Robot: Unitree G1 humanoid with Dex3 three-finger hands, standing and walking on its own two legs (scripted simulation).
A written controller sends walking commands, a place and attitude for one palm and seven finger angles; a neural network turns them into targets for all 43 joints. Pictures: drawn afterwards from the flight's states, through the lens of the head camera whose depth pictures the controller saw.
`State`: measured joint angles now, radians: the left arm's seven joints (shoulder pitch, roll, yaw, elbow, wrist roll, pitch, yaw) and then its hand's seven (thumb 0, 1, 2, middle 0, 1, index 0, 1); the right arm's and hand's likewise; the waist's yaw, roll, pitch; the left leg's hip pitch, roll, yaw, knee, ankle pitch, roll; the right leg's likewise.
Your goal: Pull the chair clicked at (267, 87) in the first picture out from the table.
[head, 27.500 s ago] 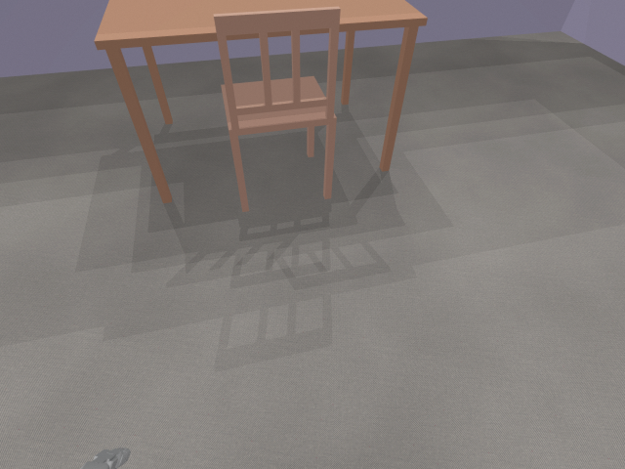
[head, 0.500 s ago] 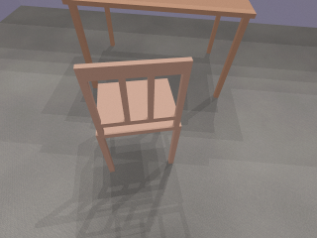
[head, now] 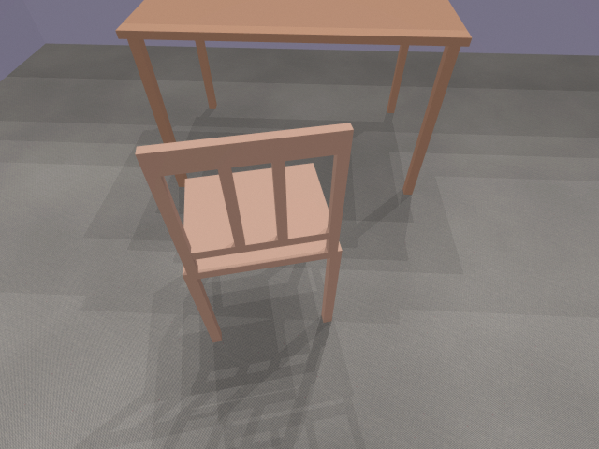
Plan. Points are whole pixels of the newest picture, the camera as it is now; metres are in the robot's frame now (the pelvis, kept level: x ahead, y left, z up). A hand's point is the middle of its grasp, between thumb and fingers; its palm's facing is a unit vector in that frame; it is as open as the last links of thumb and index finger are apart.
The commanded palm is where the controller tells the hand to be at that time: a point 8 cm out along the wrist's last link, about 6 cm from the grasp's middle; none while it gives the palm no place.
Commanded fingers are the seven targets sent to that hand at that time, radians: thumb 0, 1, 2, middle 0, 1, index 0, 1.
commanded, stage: let the arm hang, fingers relaxed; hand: left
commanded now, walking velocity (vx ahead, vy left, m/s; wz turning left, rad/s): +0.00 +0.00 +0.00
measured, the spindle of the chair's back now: (232, 208) +0.61 +0.18 -0.12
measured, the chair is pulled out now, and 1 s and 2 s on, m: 0.60 0.60 0.60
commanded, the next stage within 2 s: look to check the result in 0.22 s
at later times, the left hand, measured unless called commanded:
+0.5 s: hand out of the picture +0.00 +0.16 -0.17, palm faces +0.02 -0.98 -0.17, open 7.4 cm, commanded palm none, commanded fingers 0.00 0.90 0.90 -0.20 -0.30 -0.20 -0.30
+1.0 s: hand out of the picture +0.00 +0.16 -0.17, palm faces +0.02 -0.99 -0.17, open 7.4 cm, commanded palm none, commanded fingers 0.00 0.90 0.90 -0.20 -0.30 -0.20 -0.30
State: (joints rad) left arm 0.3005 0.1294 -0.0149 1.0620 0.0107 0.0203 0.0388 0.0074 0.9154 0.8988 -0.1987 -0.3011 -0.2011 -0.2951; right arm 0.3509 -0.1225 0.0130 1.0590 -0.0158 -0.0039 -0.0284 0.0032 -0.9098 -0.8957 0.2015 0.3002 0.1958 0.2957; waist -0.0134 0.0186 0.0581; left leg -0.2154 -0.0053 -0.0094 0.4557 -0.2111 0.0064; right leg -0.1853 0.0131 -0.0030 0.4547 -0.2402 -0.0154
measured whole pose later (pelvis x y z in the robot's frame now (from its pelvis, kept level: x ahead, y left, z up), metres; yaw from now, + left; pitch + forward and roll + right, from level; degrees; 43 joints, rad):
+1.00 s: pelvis +0.01 +0.00 +0.00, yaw -1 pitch -2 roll +0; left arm 0.31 0.12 -0.01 1.08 0.01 0.01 0.04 0.00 0.91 0.90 -0.20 -0.30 -0.20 -0.29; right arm 0.34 -0.11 0.01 1.09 -0.01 -0.01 -0.04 0.00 -0.91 -0.90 0.20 0.30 0.20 0.30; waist -0.01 0.01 0.07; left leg -0.20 0.00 0.00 0.45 -0.22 0.01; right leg -0.17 0.02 0.00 0.44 -0.24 -0.02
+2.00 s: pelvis +0.01 +0.00 +0.00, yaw -1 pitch -2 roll +0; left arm 0.31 0.11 0.00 1.09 0.01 0.01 0.04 0.00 0.91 0.90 -0.20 -0.30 -0.20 -0.29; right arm 0.34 -0.11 0.01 1.09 -0.01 -0.02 -0.05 0.00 -0.91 -0.90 0.20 0.30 0.20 0.30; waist -0.01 0.01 0.07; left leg -0.19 0.00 0.00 0.44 -0.22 0.00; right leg -0.16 0.02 0.01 0.44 -0.25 -0.02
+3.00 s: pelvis +0.01 +0.00 +0.00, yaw +0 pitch -2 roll +0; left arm 0.32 0.11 0.00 1.08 0.01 0.00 0.04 0.00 0.90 0.90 -0.20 -0.30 -0.20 -0.29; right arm 0.34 -0.10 0.01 1.09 -0.01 -0.02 -0.05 0.00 -0.91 -0.90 0.20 0.30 0.20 0.30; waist -0.01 0.01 0.06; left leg -0.19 0.00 0.00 0.44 -0.22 0.00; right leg -0.16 0.02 0.00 0.44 -0.24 -0.02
